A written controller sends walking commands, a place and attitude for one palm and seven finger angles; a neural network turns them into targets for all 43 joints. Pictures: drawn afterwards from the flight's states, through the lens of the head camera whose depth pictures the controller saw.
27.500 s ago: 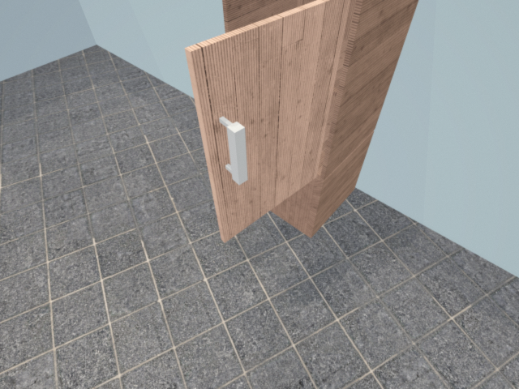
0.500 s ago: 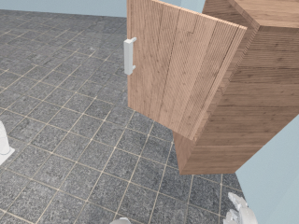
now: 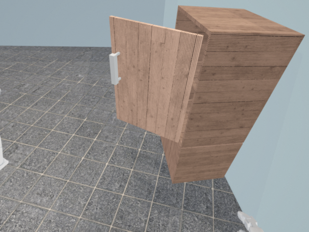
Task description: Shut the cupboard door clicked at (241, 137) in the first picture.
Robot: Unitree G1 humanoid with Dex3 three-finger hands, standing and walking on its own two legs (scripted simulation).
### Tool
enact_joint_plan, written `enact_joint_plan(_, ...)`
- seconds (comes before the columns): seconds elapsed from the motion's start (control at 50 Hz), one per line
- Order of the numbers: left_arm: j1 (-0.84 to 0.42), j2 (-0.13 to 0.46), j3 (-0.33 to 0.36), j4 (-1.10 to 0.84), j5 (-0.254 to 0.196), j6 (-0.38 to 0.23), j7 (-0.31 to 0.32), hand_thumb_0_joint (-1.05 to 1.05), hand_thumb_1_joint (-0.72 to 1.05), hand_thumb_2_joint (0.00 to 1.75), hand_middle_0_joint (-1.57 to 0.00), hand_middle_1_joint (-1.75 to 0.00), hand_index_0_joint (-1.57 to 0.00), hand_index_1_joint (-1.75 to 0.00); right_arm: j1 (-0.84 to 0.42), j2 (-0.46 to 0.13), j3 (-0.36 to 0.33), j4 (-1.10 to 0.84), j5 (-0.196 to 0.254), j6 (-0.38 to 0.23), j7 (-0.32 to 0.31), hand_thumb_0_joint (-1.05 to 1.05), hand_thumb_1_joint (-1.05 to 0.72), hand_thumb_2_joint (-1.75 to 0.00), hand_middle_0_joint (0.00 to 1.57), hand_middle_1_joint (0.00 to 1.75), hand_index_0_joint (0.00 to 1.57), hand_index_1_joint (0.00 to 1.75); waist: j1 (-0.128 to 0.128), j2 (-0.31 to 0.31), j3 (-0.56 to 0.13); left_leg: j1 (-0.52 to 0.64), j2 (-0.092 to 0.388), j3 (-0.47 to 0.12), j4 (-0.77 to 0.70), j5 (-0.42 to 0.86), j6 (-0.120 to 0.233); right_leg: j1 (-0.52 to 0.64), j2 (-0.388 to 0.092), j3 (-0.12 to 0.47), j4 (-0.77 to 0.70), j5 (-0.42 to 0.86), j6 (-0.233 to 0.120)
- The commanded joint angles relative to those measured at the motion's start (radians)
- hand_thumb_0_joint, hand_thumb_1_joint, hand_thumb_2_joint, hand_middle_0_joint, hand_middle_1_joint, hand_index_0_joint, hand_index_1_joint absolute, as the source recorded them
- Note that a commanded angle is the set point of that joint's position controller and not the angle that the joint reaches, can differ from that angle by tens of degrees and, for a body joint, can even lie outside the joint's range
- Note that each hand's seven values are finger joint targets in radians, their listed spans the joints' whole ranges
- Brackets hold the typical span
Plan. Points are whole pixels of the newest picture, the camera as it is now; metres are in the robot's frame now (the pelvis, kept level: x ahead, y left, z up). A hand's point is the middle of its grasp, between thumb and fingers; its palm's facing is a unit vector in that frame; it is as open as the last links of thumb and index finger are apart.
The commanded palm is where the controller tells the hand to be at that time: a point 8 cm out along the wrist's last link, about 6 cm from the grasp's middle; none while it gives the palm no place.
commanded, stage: stop stepping back and stand still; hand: left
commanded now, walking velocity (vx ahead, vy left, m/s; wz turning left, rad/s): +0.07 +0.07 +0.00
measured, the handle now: (116, 68) +0.85 +0.22 +0.05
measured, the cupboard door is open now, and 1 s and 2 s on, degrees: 55 55 55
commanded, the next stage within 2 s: none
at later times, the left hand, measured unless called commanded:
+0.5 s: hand out of the picture +0.14 +0.34 +0.22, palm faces +0.41 -0.72 -0.56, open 7.4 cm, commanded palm +0.10 +0.38 +0.20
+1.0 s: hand out of the picture +0.15 +0.40 +0.20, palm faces +0.37 -0.75 -0.55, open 7.4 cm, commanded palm +0.10 +0.43 +0.20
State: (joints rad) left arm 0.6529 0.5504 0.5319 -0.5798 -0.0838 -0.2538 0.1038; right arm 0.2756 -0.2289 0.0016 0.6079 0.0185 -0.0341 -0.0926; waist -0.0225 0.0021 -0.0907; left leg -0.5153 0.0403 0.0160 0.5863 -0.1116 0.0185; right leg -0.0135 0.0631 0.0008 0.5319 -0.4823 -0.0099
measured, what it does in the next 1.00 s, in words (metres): steps to the left: left foot, then right foot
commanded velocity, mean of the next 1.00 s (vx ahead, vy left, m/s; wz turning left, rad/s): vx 0.00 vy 0.00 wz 0.00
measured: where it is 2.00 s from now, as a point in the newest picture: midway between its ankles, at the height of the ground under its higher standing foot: outside the picture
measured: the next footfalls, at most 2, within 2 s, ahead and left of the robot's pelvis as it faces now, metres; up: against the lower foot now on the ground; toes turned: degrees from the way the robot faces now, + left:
left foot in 0.14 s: +0.10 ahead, +0.16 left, +0.00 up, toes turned +3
right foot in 0.46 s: -0.07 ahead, +0.01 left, +0.00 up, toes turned -6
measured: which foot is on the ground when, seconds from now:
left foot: down 0.00-0.02, up 0.04-0.12, down 0.14-1.00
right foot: down 0.00-0.18, up 0.20-0.44, down 0.46-1.00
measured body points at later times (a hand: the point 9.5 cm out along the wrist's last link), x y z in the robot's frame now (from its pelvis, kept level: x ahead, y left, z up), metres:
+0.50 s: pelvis -0.04 +0.08 +0.02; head -0.06 +0.08 +0.47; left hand +0.11 +0.38 +0.25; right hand +0.11 -0.13 -0.07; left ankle +0.08 +0.14 -0.71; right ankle -0.10 -0.02 -0.72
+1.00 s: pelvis -0.05 +0.13 +0.02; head -0.06 +0.14 +0.47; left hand +0.12 +0.44 +0.23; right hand +0.09 -0.11 -0.07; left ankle +0.06 +0.16 -0.71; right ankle -0.11 +0.01 -0.72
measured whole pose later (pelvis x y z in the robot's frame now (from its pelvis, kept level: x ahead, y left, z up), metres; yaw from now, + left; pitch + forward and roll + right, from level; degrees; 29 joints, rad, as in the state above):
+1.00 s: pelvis -0.05 +0.13 +0.02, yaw -2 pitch +0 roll -3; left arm 0.65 0.52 0.49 -0.51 -0.09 -0.20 0.15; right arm 0.24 -0.21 0.01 0.61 0.00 -0.07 -0.06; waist -0.02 0.05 -0.04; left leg -0.41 -0.02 0.12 0.48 -0.10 0.03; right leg -0.12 0.03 -0.07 0.44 -0.32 -0.01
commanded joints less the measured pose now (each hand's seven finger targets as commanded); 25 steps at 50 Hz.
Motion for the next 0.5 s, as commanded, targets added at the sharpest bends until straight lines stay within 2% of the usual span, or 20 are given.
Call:
enact_joint_plan(0.0,-0.318,0.064,-0.036,0.128,0.023,0.017,0.062,0.0,0.9,0.9,-0.2,-0.3,-0.2,-0.3,-0.132,-0.117,-0.053,-0.107,-0.002,-0.057,-0.025,0.0,-0.9,-0.9,0.2,0.3,0.2,0.3,-0.019,-0.201,0.311,0.256,0.01,-0.085,0.31,-0.191,-0.034,-0.703,-0.328,0.231,-0.406,-0.286,-0.117)
enact_joint_plan(0.02,-0.36,0.047,-0.073,0.152,0.038,0.015,0.062,0.0,0.9,0.9,-0.2,-0.3,-0.2,-0.3,-0.136,-0.125,-0.054,-0.102,-0.001,-0.062,-0.025,0.0,-0.9,-0.9,0.2,0.3,0.2,0.3,-0.015,-0.25,0.356,0.197,0.019,-0.09,0.393,-0.193,-0.031,-0.703,-0.351,0.233,-0.413,-0.249,-0.139)
enact_joint_plan(0.04,-0.418,0.03,-0.106,0.157,0.05,0.014,0.061,0.0,0.9,0.9,-0.2,-0.3,-0.2,-0.3,-0.132,-0.131,-0.052,-0.095,-0.001,-0.068,-0.024,0.0,-0.9,-0.9,0.2,0.3,0.2,0.3,-0.02,-0.267,0.385,0.15,0.035,-0.089,0.407,-0.2,-0.022,-0.681,-0.348,0.185,-0.392,-0.176,-0.141)
enact_joint_plan(0.06,-0.462,0.023,-0.131,0.15,0.06,0.01,0.059,0.0,0.9,0.9,-0.2,-0.3,-0.2,-0.3,-0.143,-0.129,-0.047,-0.099,-0.003,-0.076,-0.024,0.0,-0.9,-0.9,0.2,0.3,0.2,0.3,-0.019,-0.245,0.411,0.122,0.047,-0.072,0.328,-0.198,-0.014,-0.624,-0.322,0.14,-0.357,-0.08,-0.129)
enact_joint_plan(0.08,-0.565,0.048,-0.142,0.068,0.068,-0.002,0.06,0.0,0.9,0.9,-0.2,-0.3,-0.2,-0.3,-0.172,-0.131,-0.049,-0.106,-0.001,-0.085,-0.027,0.0,-0.9,-0.9,0.2,0.3,0.2,0.3,-0.021,-0.158,0.417,0.145,0.056,-0.054,0.227,-0.181,-0.013,-0.601,-0.309,0.108,-0.311,-0.047,-0.114)
enact_joint_plan(0.12,-0.564,0.038,-0.152,0.005,0.082,-0.02,0.067,0.0,0.9,0.9,-0.2,-0.3,-0.2,-0.3,-0.148,-0.134,-0.046,-0.101,-0.008,-0.103,-0.03,0.0,-0.9,-0.9,0.2,0.3,0.2,0.3,-0.021,0.05,0.399,0.216,0.012,-0.039,0.023,-0.127,-0.004,-0.541,-0.228,0.026,-0.138,0.072,-0.084)
enact_joint_plan(0.14,-0.551,0.052,-0.128,-0.083,0.083,-0.033,0.07,0.0,0.9,0.9,-0.2,-0.3,-0.2,-0.3,-0.151,-0.149,-0.05,-0.114,-0.009,-0.122,-0.029,0.0,-0.9,-0.9,0.2,0.3,0.2,0.3,-0.012,0.187,0.353,0.232,0.016,-0.107,-0.101,-0.131,0.015,-0.499,-0.162,0.008,-0.025,0.127,-0.061)
enact_joint_plan(0.16,-0.504,0.085,-0.067,-0.18,0.079,-0.054,0.078,0.0,0.9,0.9,-0.2,-0.3,-0.2,-0.3,-0.149,-0.156,-0.053,-0.131,-0.015,-0.143,-0.027,0.0,-0.9,-0.9,0.2,0.3,0.2,0.3,0.012,0.36,0.255,0.258,0.072,-0.206,-0.213,-0.119,0.036,-0.425,-0.077,-0.025,0.109,0.114,-0.028)
enact_joint_plan(0.18,-0.392,0.156,0.021,-0.248,0.07,-0.075,0.081,0.0,0.9,0.9,-0.2,-0.3,-0.2,-0.3,-0.122,-0.146,-0.049,-0.128,-0.031,-0.16,-0.019,0.0,-0.9,-0.9,0.2,0.3,0.2,0.3,0.025,0.478,0.133,0.316,0.158,-0.387,-0.313,-0.089,0.045,-0.4,-0.017,-0.043,0.233,0.003,-0.015)
enact_joint_plan(0.2,-0.353,0.157,0.036,-0.355,0.059,-0.094,0.073,0.0,0.9,0.9,-0.2,-0.3,-0.2,-0.3,-0.114,-0.111,-0.042,-0.132,-0.036,-0.181,-0.003,0.0,-0.9,-0.9,0.2,0.3,0.2,0.3,0.014,0.451,0.005,0.312,0.189,-0.464,-0.391,-0.212,0.025,-0.313,-0.009,0.004,0.357,-0.082,-0.012)
enact_joint_plan(0.22,-0.313,0.178,0.084,-0.417,0.051,-0.105,0.076,0.0,0.9,0.9,-0.2,-0.3,-0.2,-0.3,-0.107,-0.107,-0.049,-0.129,-0.043,-0.196,0.009,0.0,-0.9,-0.9,0.2,0.3,0.2,0.3,0.021,0.352,-0.082,0.322,0.203,-0.459,-0.406,-0.299,0.027,-0.27,-0.017,0.028,0.396,-0.079,-0.005)
enact_joint_plan(0.24,-0.233,0.178,0.119,-0.426,0.043,-0.107,0.078,0.0,0.9,0.9,-0.2,-0.3,-0.2,-0.3,-0.099,-0.103,-0.054,-0.129,-0.046,-0.203,0.019,0.0,-0.9,-0.9,0.2,0.3,0.2,0.3,0.033,0.274,-0.151,0.316,0.196,-0.404,-0.409,-0.386,0.034,-0.229,-0.018,0.017,0.378,-0.065,-0.004)
enact_joint_plan(0.28,-0.021,0.172,0.172,-0.379,0.016,-0.083,0.077,0.0,0.9,0.9,-0.2,-0.3,-0.2,-0.3,-0.088,-0.086,-0.053,-0.138,-0.041,-0.203,0.03,0.0,-0.9,-0.9,0.2,0.3,0.2,0.3,0.046,0.247,-0.219,0.334,0.155,-0.264,-0.411,-0.394,0.017,-0.17,0.002,-0.044,0.256,-0.046,-0.004)
enact_joint_plan(0.3,0.024,0.134,0.154,-0.359,0.01,-0.07,0.073,0.0,0.9,0.9,-0.2,-0.3,-0.2,-0.3,-0.098,-0.076,-0.043,-0.145,-0.04,-0.195,0.031,0.0,-0.9,-0.9,0.2,0.3,0.2,0.3,0.039,0.285,-0.209,0.311,0.136,-0.205,-0.416,-0.388,0.0,-0.144,0.008,-0.07,0.184,-0.045,-0.002)
enact_joint_plan(0.36,0.074,0.071,0.118,-0.175,-0.005,-0.019,0.068,0.0,0.9,0.9,-0.2,-0.3,-0.2,-0.3,-0.088,-0.08,-0.037,-0.131,-0.038,-0.155,0.021,0.0,-0.9,-0.9,0.2,0.3,0.2,0.3,0.009,0.306,-0.107,0.192,0.094,-0.093,-0.409,-0.409,-0.057,-0.037,0.022,-0.132,-0.077,0.032,-0.008)
enact_joint_plan(0.4,0.083,0.038,0.075,-0.009,-0.012,0.022,0.06,0.0,0.9,0.9,-0.2,-0.3,-0.2,-0.3,-0.081,-0.081,-0.031,-0.119,-0.035,-0.117,0.017,0.0,-0.9,-0.9,0.2,0.3,0.2,0.3,-0.001,0.148,-0.04,0.16,0.061,-0.054,-0.316,-0.349,-0.062,-0.051,-0.037,-0.082,-0.201,0.084,-0.018)
enact_joint_plan(0.42,0.029,0.047,0.067,0.057,-0.008,0.038,0.06,0.0,0.9,0.9,-0.2,-0.3,-0.2,-0.3,-0.084,-0.084,-0.033,-0.111,-0.035,-0.093,0.016,0.0,-0.9,-0.9,0.2,0.3,0.2,0.3,-0.007,0.014,0.008,0.179,0.043,-0.041,-0.196,-0.305,-0.053,-0.148,-0.118,0.007,-0.265,0.058,-0.047)
enact_joint_plan(0.44,-0.036,0.048,0.048,0.1,-0.004,0.047,0.06,0.0,0.9,0.9,-0.2,-0.3,-0.2,-0.3,-0.078,-0.088,-0.032,-0.101,-0.033,-0.077,0.015,0.0,-0.9,-0.9,0.2,0.3,0.2,0.3,-0.013,-0.093,0.049,0.254,0.025,-0.029,-0.044,-0.233,-0.05,-0.31,-0.226,0.12,-0.335,-0.01,-0.09)
enact_joint_plan(0.46,-0.099,0.06,0.035,0.126,-0.003,0.056,0.066,0.0,0.9,0.9,-0.2,-0.3,-0.2,-0.3,-0.08,-0.091,-0.029,-0.09,-0.028,-0.07,0.011,0.0,-0.9,-0.9,0.2,0.3,0.2,0.3,-0.011,-0.168,0.082,0.291,0.025,-0.04,0.055,-0.177,-0.045,-0.427,-0.313,0.187,-0.371,-0.031,-0.126)
enact_joint_plan(0.48,-0.171,0.053,0.013,0.11,-0.002,0.066,0.067,0.0,0.9,0.9,-0.2,-0.3,-0.2,-0.3,-0.105,-0.096,-0.032,-0.085,-0.024,-0.074,0.008,0.0,-0.9,-0.9,0.2,0.3,0.2,0.3,-0.005,-0.2,0.076,0.286,0.018,-0.069,0.088,-0.169,-0.04,-0.452,-0.331,0.225,-0.363,-0.04,-0.143)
